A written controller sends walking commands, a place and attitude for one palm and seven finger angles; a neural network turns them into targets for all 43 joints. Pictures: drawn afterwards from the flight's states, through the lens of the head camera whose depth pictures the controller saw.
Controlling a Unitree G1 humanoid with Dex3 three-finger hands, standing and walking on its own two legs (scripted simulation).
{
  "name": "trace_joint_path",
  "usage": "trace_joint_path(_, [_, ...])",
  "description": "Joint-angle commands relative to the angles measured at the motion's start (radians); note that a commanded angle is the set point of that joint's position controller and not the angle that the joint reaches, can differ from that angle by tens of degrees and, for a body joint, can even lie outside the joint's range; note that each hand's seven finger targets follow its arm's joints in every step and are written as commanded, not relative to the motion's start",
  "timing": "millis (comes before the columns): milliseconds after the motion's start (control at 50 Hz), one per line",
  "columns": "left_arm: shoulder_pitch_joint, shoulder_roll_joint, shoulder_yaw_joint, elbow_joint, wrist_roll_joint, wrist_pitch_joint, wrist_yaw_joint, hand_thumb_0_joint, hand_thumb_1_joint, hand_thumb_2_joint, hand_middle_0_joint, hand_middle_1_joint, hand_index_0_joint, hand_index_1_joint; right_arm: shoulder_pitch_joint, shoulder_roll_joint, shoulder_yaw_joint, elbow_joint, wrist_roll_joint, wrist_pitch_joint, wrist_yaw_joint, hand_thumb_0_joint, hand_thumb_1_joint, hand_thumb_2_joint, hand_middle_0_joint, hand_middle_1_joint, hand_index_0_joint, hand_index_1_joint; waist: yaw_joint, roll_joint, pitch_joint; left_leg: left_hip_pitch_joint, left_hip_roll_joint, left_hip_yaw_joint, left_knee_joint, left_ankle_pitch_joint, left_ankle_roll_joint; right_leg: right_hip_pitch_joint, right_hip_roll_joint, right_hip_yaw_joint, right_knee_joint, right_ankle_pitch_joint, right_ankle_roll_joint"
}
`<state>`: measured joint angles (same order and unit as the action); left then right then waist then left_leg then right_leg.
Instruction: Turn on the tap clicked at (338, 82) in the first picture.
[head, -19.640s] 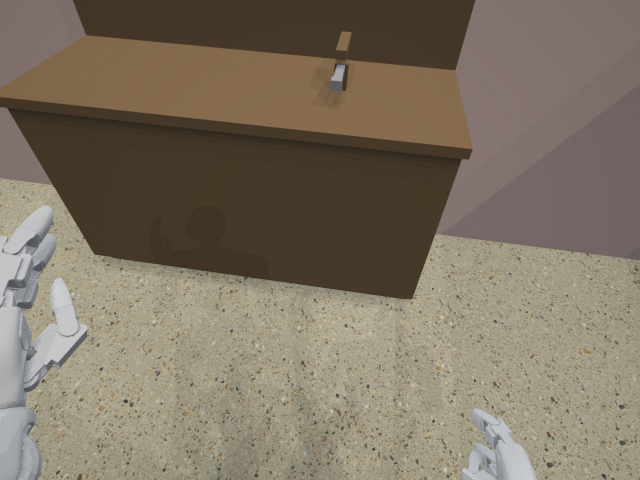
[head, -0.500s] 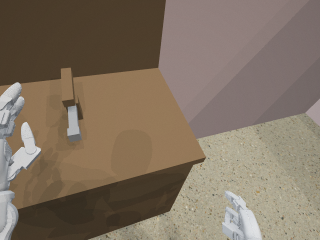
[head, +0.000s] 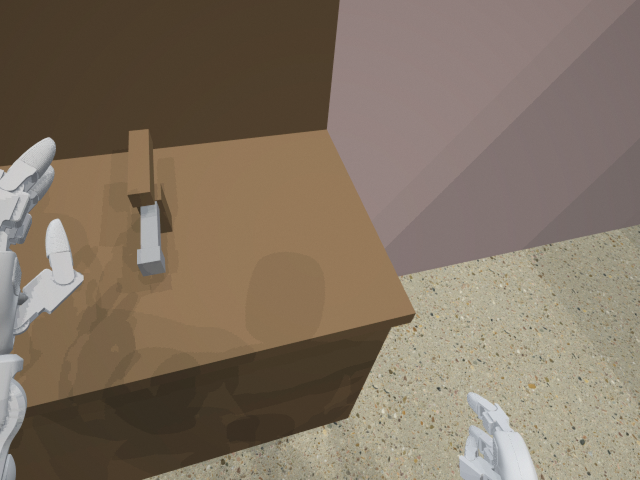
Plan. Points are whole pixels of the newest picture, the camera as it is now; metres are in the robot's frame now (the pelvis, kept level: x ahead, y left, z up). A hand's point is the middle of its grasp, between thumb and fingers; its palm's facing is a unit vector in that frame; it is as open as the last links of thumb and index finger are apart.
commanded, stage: turn the palm inward beside the body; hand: left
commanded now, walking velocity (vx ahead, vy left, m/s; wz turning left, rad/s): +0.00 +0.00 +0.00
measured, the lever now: (151, 261) +0.35 +0.27 +0.04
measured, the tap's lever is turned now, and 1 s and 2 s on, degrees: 0 0 0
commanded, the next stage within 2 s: none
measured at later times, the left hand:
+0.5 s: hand (94, 326) +0.20 +0.23 +0.15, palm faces +0.53 -0.79 -0.30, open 7.4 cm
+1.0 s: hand (142, 334) +0.21 +0.20 +0.13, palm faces +0.48 -0.84 -0.25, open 7.4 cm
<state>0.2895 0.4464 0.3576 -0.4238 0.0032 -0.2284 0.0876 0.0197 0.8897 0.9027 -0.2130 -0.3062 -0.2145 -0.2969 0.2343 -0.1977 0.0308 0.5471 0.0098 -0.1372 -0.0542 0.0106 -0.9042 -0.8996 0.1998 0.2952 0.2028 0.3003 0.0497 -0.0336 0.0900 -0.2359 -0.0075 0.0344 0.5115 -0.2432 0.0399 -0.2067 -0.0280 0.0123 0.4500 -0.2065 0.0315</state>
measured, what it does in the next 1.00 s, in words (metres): shifts its weight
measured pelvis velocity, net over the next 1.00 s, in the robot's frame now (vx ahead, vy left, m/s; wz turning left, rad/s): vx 0.03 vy -0.06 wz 0.06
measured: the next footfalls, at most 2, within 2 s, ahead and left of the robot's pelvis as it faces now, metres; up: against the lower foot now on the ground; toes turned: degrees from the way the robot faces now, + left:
none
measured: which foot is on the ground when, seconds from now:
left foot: down 0.00-1.00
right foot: down 0.00-1.00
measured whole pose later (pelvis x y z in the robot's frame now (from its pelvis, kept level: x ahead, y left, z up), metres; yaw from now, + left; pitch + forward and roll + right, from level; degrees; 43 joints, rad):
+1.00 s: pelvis +0.03 -0.06 -0.02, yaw +4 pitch +3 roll +0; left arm 0.49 0.29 0.31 -0.43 -0.19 -0.10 0.09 0.02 0.90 0.90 -0.21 -0.31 -0.21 -0.30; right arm 0.24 -0.26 -0.01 0.63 0.02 -0.23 -0.06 0.01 -0.90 -0.90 0.20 0.30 0.20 0.30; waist 0.07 0.04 -0.08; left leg -0.39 0.02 -0.06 0.71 -0.37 -0.04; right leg -0.37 0.00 -0.07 0.73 -0.41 -0.04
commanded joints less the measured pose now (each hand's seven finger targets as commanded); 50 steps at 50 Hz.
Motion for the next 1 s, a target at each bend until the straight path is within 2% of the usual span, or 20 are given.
trace_joint_path(0, [-0.28, 0.102, 0.149, 0.027, -0.127, 0.117, -0.07, 0.0, 0.9, 0.9, -0.2, -0.3, -0.2, -0.3, -0.088, -0.203, -0.09, -0.052, -0.022, -0.064, 0.034, 0.0, -0.9, -0.9, 0.2, 0.3, 0.2, 0.3, 0.027, 0.188, -0.347, 0.212, 0.037, -0.07, -0.08, 0.432, -0.139, -0.052, 0.07, -0.096, 0.031, 0.139, -0.066])
trace_joint_path(20, [-0.159, 0.133, 0.167, 0.047, -0.173, 0.171, -0.101, 0.0, 0.9, 0.9, -0.2, -0.3, -0.2, -0.3, -0.094, -0.212, -0.097, -0.054, -0.013, -0.063, 0.03, 0.0, -0.9, -0.9, 0.2, 0.3, 0.2, 0.3, 0.039, 0.131, -0.335, 0.196, 0.03, -0.06, -0.075, 0.45, -0.123, -0.013, 0.058, -0.105, 0.02, 0.168, -0.065])
trace_joint_path(40, [-0.043, 0.015, 0.084, 0.1, -0.192, 0.236, -0.127, 0.0, 0.9, 0.9, -0.2, -0.3, -0.2, -0.3, -0.144, -0.201, -0.076, -0.062, 0.009, -0.05, 0.045, 0.0, -0.9, -0.9, 0.2, 0.3, 0.2, 0.3, 0.039, 0.095, -0.287, 0.167, 0.03, -0.049, -0.08, 0.429, -0.125, -0.018, 0.065, -0.121, 0.014, 0.162, -0.063])
trace_joint_path(80, [-0.003, 0.021, 0.023, -0.058, -0.142, 0.256, -0.149, 0.0, 0.9, 0.9, -0.2, -0.3, -0.2, -0.3, -0.186, -0.203, -0.068, -0.088, 0.007, -0.051, 0.072, 0.0, -0.9, -0.9, 0.2, 0.3, 0.2, 0.3, 0.037, 0.063, -0.212, 0.093, 0.031, -0.04, -0.072, 0.353, -0.074, -0.042, 0.052, -0.132, 0.017, 0.185, -0.059])
trace_joint_path(100, [-0.018, 0.017, -0.002, -0.092, -0.118, 0.242, -0.141, 0.0, 0.9, 0.9, -0.2, -0.3, -0.2, -0.3, -0.203, -0.193, -0.065, -0.097, 0.002, -0.048, 0.074, 0.0, -0.9, -0.9, 0.2, 0.3, 0.2, 0.3, 0.019, 0.051, -0.176, 0.057, 0.026, -0.041, -0.072, 0.256, -0.058, -0.075, 0.052, -0.135, 0.025, 0.141, -0.053])
trace_joint_path(120, [0.002, 0.069, 0.049, -0.106, -0.107, 0.212, -0.124, 0.0, 0.9, 0.9, -0.2, -0.3, -0.2, -0.3, -0.202, -0.195, -0.068, -0.102, -0.004, -0.045, 0.07, 0.0, -0.9, -0.9, 0.2, 0.3, 0.2, 0.3, 0.011, 0.028, -0.162, 0.019, 0.024, -0.049, -0.072, 0.163, -0.046, -0.095, 0.055, -0.132, 0.031, 0.085, -0.049])
trace_joint_path(140, [-0.011, 0.141, 0.134, -0.153, -0.11, 0.172, -0.094, 0.0, 0.9, 0.9, -0.2, -0.3, -0.2, -0.3, -0.228, -0.195, -0.067, -0.105, 0.002, -0.035, 0.065, 0.0, -0.9, -0.9, 0.2, 0.3, 0.2, 0.3, 0.016, 0.033, -0.189, 0.01, 0.017, -0.044, -0.075, 0.077, -0.044, -0.086, 0.063, -0.12, 0.039, 0.029, -0.05])
trace_joint_path(180, [-0.031, 0.166, 0.188, -0.204, -0.12, 0.054, -0.05, 0.0, 0.9, 0.9, -0.2, -0.3, -0.2, -0.3, -0.2, -0.167, -0.071, -0.11, -0.022, -0.046, 0.049, 0.0, -0.9, -0.9, 0.2, 0.3, 0.2, 0.3, 0.019, 0.01, -0.237, -0.007, 0.006, -0.044, -0.037, 0.059, -0.04, -0.101, 0.063, -0.113, 0.058, -0.025, -0.048])
trace_joint_path(240, [-0.132, 0.264, 0.282, -0.227, -0.137, -0.06, 0.018, 0.0, 0.9, 0.9, -0.2, -0.3, -0.2, -0.3, -0.178, -0.157, -0.075, -0.07, -0.014, -0.049, 0.031, 0.0, -0.9, -0.9, 0.2, 0.3, 0.2, 0.3, 0.017, 0.125, -0.25, -0.025, -0.005, -0.036, 0.006, -0.049, -0.039, -0.139, 0.057, -0.082, 0.065, -0.125, -0.045])
trace_joint_path(260, [-0.166, 0.181, 0.195, -0.213, -0.13, -0.071, 0.03, 0.0, 0.9, 0.9, -0.2, -0.3, -0.2, -0.3, -0.175, -0.137, -0.068, -0.074, -0.016, -0.056, 0.029, 0.0, -0.9, -0.9, 0.2, 0.3, 0.2, 0.3, 0.008, 0.177, -0.25, -0.039, -0.019, -0.033, 0.022, -0.061, -0.035, -0.149, 0.044, -0.078, 0.064, -0.143, -0.049])
trace_joint_path(340, [-0.212, 0.148, 0.119, -0.039, -0.124, -0.01, 0.014, 0.0, 0.9, 0.9, -0.2, -0.3, -0.2, -0.3, -0.184, -0.16, -0.061, -0.034, 0.001, -0.068, 0.008, 0.0, -0.9, -0.9, 0.2, 0.3, 0.2, 0.3, -0.031, 0.168, -0.166, -0.096, -0.03, -0.034, 0.071, -0.194, -0.023, -0.212, 0.017, -0.045, 0.033, -0.255, -0.04])
trace_joint_path(400, [-0.255, 0.137, 0.045, -0.013, -0.135, 0.074, -0.033, 0.0, 0.9, 0.9, -0.2, -0.3, -0.2, -0.3, -0.209, -0.17, -0.061, -0.047, 0.007, -0.078, -0.015, 0.0, -0.9, -0.9, 0.2, 0.3, 0.2, 0.3, -0.021, 0.101, -0.176, -0.125, -0.023, -0.043, 0.109, -0.163, -0.021, -0.193, -0.025, 0.034, -0.008, -0.354, -0.037])
trace_joint_path(500, [-0.189, 0.16, 0.094, -0.069, -0.154, 0.114, -0.041, 0.0, 0.9, 0.9, -0.2, -0.3, -0.2, -0.3, -0.206, -0.158, -0.061, -0.062, 0.013, -0.087, -0.025, 0.0, -0.9, -0.9, 0.2, 0.3, 0.2, 0.3, 0.012, 0.013, -0.188, -0.155, 0.004, -0.067, 0.131, -0.107, -0.028, -0.147, -0.057, 0.091, -0.024, -0.343, -0.022])
trace_joint_path(540, [-0.1, 0.206, 0.185, -0.061, -0.169, 0.106, -0.022, 0.0, 0.9, 0.9, -0.2, -0.3, -0.2, -0.3, -0.203, -0.153, -0.065, -0.051, 0.016, -0.085, -0.022, 0.0, -0.9, -0.9, 0.2, 0.3, 0.2, 0.3, 0.038, 0.004, -0.199, -0.16, 0.011, -0.069, 0.138, -0.064, -0.033, -0.11, -0.062, 0.097, -0.012, -0.247, -0.014])
trace_joint_path(620, [0.039, 0.129, 0.189, -0.127, -0.211, 0.088, -0.015, 0.0, 0.9, 0.9, -0.2, -0.3, -0.2, -0.3, -0.135, -0.152, -0.071, -0.074, 0.013, -0.092, -0.005, 0.0, -0.9, -0.9, 0.2, 0.3, 0.2, 0.3, 0.042, 0.003, -0.311, -0.113, 0.005, -0.044, 0.137, 0.139, -0.023, -0.043, -0.034, 0.003, 0.111, 0.215, -0.004])
trace_joint_path(680, [0.095, 0.083, 0.161, -0.133, -0.213, 0.099, -0.02, 0.0, 0.9, 0.9, -0.2, -0.3, -0.2, -0.3, -0.105, -0.156, -0.074, -0.078, 0.018, -0.099, -0.005, 0.0, -0.9, -0.9, 0.2, 0.3, 0.2, 0.3, 0.034, 0.027, -0.294, -0.089, 0.0, -0.026, 0.137, 0.21, -0.016, -0.06, -0.013, -0.041, 0.136, 0.313, -0.012])
trace_joint_path(820, [0.083, 0.039, 0.079, -0.225, -0.196, 0.065, -0.017, 0.0, 0.9, 0.9, -0.2, -0.3, -0.2, -0.3, -0.082, -0.163, -0.08, -0.079, 0.015, -0.141, -0.016, 0.0, -0.9, -0.9, 0.2, 0.3, 0.2, 0.3, 0.013, 0.045, -0.295, -0.068, -0.005, -0.034, 0.15, 0.223, -0.008, -0.105, -0.002, -0.058, 0.148, 0.25, -0.022])
trace_joint_path(840, [0.076, 0.052, 0.091, -0.243, -0.183, 0.058, -0.001, 0.0, 0.9, 0.9, -0.2, -0.3, -0.2, -0.3, -0.096, -0.159, -0.075, -0.071, 0.018, -0.144, -0.018, 0.0, -0.9, -0.9, 0.2, 0.3, 0.2, 0.3, 0.02, 0.084, -0.286, -0.063, -0.009, -0.031, 0.15, 0.218, -0.01, -0.111, 0.002, -0.059, 0.152, 0.222, -0.028])
trace_joint_path(900, [0.134, 0.032, 0.08, -0.23, -0.188, 0.046, 0.013, 0.0, 0.9, 0.9, -0.2, -0.3, -0.2, -0.3, -0.077, -0.16, -0.08, -0.073, 0.013, -0.154, -0.015, 0.0, -0.9, -0.9, 0.2, 0.3, 0.2, 0.3, 0.023, 0.034, -0.301, -0.085, -0.006, -0.042, 0.152, 0.225, -0.011, -0.099, 0.002, -0.066, 0.16, 0.231, -0.031])
trace_joint_path(980, [0.151, 0.0, 0.056, -0.242, -0.188, 0.067, 0.029, 0.0, 0.9, 0.9, -0.2, -0.3, -0.2, -0.3, -0.088, -0.153, -0.072, -0.077, 0.018, -0.149, -0.014, 0.0, -0.9, -0.9, 0.2, 0.3, 0.2, 0.3, 0.028, 0.066, -0.278, -0.09, -0.001, -0.045, 0.142, 0.221, -0.016, -0.11, 0.005, -0.079, 0.16, 0.197, -0.04])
